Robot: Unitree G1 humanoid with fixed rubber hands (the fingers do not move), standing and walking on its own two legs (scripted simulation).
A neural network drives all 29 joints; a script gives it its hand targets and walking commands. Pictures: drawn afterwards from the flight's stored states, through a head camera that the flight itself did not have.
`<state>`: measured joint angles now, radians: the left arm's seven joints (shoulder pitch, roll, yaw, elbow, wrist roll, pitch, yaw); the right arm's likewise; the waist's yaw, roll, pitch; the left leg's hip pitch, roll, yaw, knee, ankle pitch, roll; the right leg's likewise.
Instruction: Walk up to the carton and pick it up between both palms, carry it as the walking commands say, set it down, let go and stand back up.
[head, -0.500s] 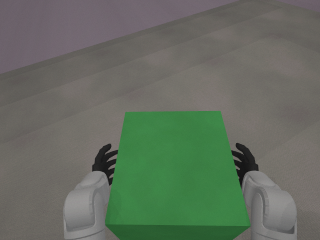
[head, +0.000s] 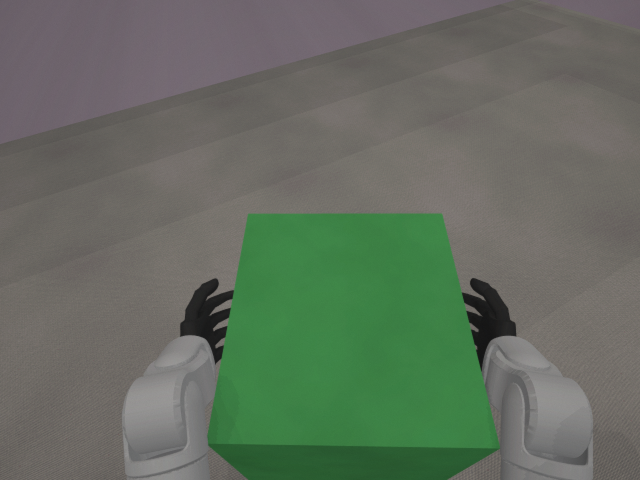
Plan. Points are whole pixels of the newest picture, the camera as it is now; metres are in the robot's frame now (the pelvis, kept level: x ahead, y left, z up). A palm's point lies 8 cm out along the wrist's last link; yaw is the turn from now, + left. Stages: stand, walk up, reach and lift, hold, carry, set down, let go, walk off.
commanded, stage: carry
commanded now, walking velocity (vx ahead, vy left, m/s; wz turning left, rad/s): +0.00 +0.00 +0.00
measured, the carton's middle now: (343, 360) +0.27 +0.01 +0.00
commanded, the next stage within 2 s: none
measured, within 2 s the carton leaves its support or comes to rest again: neither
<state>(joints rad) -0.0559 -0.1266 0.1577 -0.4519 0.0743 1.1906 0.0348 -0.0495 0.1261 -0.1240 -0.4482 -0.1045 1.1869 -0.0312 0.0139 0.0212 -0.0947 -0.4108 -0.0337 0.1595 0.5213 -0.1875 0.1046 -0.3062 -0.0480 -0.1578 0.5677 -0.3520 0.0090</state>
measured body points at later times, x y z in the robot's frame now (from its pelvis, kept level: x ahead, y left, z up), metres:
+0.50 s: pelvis -0.02 +0.06 +0.01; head -0.04 +0.05 +0.46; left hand +0.23 +0.23 +0.10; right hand +0.24 -0.10 +0.09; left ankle +0.05 +0.07 -0.72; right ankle -0.02 -0.10 -0.73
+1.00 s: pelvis -0.02 +0.10 +0.01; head -0.01 +0.10 +0.46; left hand +0.25 +0.27 +0.08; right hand +0.24 -0.07 +0.08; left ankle -0.01 +0.16 -0.73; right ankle -0.01 -0.04 -0.72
